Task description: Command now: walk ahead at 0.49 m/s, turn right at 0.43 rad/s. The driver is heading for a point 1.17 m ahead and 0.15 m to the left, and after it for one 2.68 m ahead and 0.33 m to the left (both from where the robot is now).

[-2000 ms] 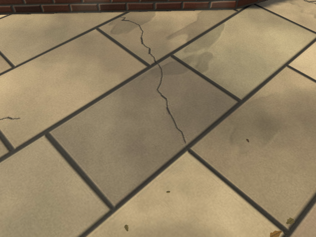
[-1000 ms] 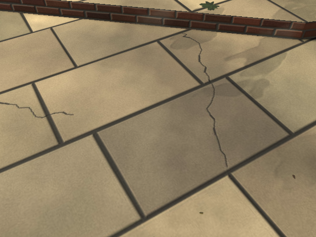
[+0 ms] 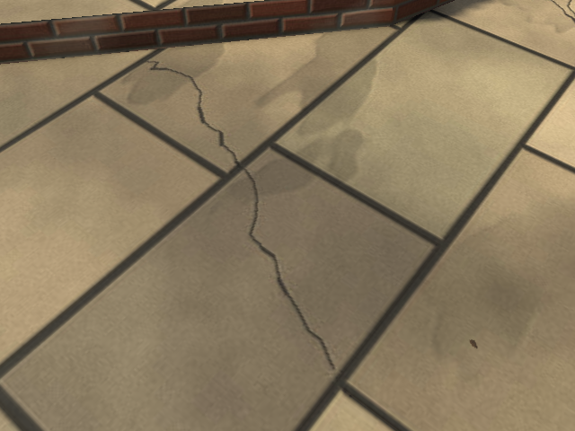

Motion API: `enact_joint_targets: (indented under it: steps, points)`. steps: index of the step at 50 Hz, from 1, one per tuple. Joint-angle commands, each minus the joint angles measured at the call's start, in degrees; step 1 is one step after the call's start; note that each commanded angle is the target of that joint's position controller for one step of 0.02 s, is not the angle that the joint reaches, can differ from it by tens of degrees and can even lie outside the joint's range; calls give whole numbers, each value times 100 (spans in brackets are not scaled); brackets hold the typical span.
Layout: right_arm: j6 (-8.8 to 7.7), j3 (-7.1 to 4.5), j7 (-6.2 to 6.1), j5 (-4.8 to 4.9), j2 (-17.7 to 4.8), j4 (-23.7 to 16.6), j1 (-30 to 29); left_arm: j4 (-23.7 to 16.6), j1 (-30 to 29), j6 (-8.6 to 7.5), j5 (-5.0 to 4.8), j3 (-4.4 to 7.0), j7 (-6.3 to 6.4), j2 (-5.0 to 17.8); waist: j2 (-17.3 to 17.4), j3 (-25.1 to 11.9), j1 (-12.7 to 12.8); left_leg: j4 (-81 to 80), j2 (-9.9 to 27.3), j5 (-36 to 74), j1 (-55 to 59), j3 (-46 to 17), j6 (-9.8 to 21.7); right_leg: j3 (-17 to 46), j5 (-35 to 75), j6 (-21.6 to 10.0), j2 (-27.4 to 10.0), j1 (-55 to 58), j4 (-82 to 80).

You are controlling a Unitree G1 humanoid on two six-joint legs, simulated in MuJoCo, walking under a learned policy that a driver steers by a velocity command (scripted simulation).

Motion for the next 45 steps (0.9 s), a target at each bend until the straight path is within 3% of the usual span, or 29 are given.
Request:
enact_joint_targets:
  steps: [1,2,3,4,5,6,7,8,9,10,11,14,17,19,20,21,22,23,24,25,26,27,30,33,35,38,42,44,45]
  points:
    - [-416,104,257,188,-395,-552,729,781,3184,44,161,331,194,1433,-1053,-3152,1215,4358,-587,-628,-5354,-2228,105,2653,5080,-2084,-2161,7161,2089]
    - [-443,-52,252,215,-800,-740,105,735,2991,135,-35,291,193,1165,86,-3149,1178,3445,-138,-244,-5420,-2016,171,2738,2869,-1971,-2112,6452,1187]
    - [-408,-35,178,331,-646,-1023,-285,750,2464,171,-207,321,232,1342,443,-2601,747,3215,-25,350,-5808,-1669,108,3603,49,-1956,-2301,5403,377]
    - [-273,-15,19,310,-541,-1051,-775,641,1876,195,-241,237,282,1143,967,-1765,610,3651,-30,629,-6015,-1234,-18,3995,-1334,-1927,-2442,3927,-379]
    - [-165,2,6,303,-586,-1067,-558,482,1462,69,-105,173,247,1072,988,-1370,298,3428,205,1117,-5664,-1547,137,4318,-1901,-2048,-2796,2561,-529]
    - [-37,-45,-21,244,-606,-966,-673,390,906,-88,-49,17,196,665,1140,-777,78,2303,500,1862,-5147,-1847,285,3630,-1756,-1649,-2602,1063,-741]
    - [49,-28,-8,148,-416,-1009,-826,441,498,-122,-89,-32,247,563,688,125,-150,981,564,2212,-4470,-1792,146,2373,-1367,-1267,-1939,-423,-1001]
    - [20,-52,1,12,-417,-1097,-1031,479,436,-126,-20,-20,328,616,266,274,-139,-234,535,2744,-3853,-1646,105,1578,-1264,-1027,-1312,-934,-1138]
    - [-25,-95,-18,-66,-470,-1137,-1304,556,604,-132,102,-58,435,528,57,198,-13,-828,385,3426,-3690,-1480,53,969,-526,-888,-934,-777,-1177]
    - [-91,-33,36,-99,-277,-1190,-1382,597,720,-166,151,-39,506,619,-343,109,11,-1628,403,4157,-3345,-1435,31,698,92,-888,-914,-789,-1024]
    - [-144,11,97,-96,-220,-1141,-1463,588,810,-197,73,-53,557,542,-258,-37,150,-2347,291,4800,-3112,-1291,60,374,380,-805,-755,-471,-980]
    - [-138,53,216,61,-184,-1333,-2169,757,1280,-167,-120,26,588,762,-72,-127,591,-3380,21,5253,-3589,-1130,306,495,287,-649,-1130,1093,-1088]
    - [-116,1,326,57,-294,-1652,-2694,968,1717,28,-126,73,594,763,132,133,765,-3698,-169,4564,-4463,-1122,661,475,281,-481,-1497,2435,-832]
    - [-119,-66,445,21,-385,-1722,-2538,900,1496,146,-81,76,599,800,17,35,556,-3810,-428,3897,-4256,-818,939,206,1552,-316,-1454,2834,-256]
    - [-105,-144,486,-2,-517,-1663,-2105,809,1337,206,-71,88,606,873,-92,-290,298,-3786,-656,3641,-3565,-585,1060,51,2447,-239,-1380,2785,382]
    - [-82,-283,507,-20,-739,-1426,-1177,707,1139,254,-64,65,628,863,-22,-768,-213,-3928,-886,3811,-2305,-535,1201,-142,2789,-94,-1177,2360,1509]
    - [-38,-478,457,13,-1289,-1287,-312,536,1201,221,41,6,645,745,764,-1294,-472,-4122,-130,4156,-640,-1908,1606,-392,1229,190,-794,1010,3340]
    - [-55,-524,488,61,-1643,-1236,-117,450,1818,44,125,-232,486,13,2127,-1997,-46,-5038,1163,2843,1259,-5166,2694,90,-4014,506,445,-1245,5346]
    - [-49,-406,454,4,-1087,-1243,82,418,1285,-154,-77,-104,391,620,1515,-1999,-371,-5656,1163,1656,1605,-5842,2518,947,-4265,340,239,-2139,5590]
    - [-62,-364,392,-83,-966,-1357,-362,184,617,-277,-253,-42,372,835,1200,-1117,-364,-5757,1080,1863,966,-5168,2248,912,-3785,218,-23,-2592,5357]
    - [-75,-330,390,-91,-903,-1493,-868,91,339,-305,-185,-49,407,773,351,-649,-98,-5858,839,2469,-83,-4505,2041,860,-3334,149,-268,-2169,4749]
    - [-89,-325,390,-105,-881,-1605,-1219,100,358,-287,-68,-19,450,715,215,-488,168,-5906,709,3156,-801,-4115,2026,842,-3148,201,-419,-1759,4235]
    - [-104,-301,349,-35,-811,-1736,-1495,152,610,-84,28,28,517,643,411,-546,499,-6099,289,4381,-1644,-3230,1891,725,-2856,445,-552,-899,3331]
    - [-81,-372,211,57,-1027,-1625,-1141,-132,1,-15,66,-4,573,506,477,-404,338,-6157,134,4698,-1864,-2828,1849,613,-1975,785,-425,-989,2219]
    - [-59,-357,180,48,-981,-1541,-993,-244,-308,-29,36,-51,541,366,602,-365,202,-6159,-41,4444,-1930,-2557,1652,550,-1209,824,-331,-791,1396]
    - [-56,-336,215,31,-915,-1362,-724,-415,-697,-94,-5,-91,484,325,773,-297,-38,-6147,-64,4013,-1982,-2483,1462,456,-372,779,-233,-353,716]
    - [-14,-323,206,40,-886,-1183,-488,-649,-1035,-214,-47,-67,397,531,811,-133,-181,-5758,298,4301,-1069,-2864,1474,471,-889,575,-237,-676,244]
    - [47,-339,170,26,-952,-1139,-491,-663,-894,-295,-58,-37,363,641,939,-145,-78,-5479,457,4884,-637,-3034,1436,398,-1390,403,-194,-588,85]
    - [74,-340,168,29,-973,-1157,-589,-593,-571,-328,-56,7,368,721,998,-281,117,-5183,397,5614,-565,-2979,1368,266,-1508,269,-94,-159,-80]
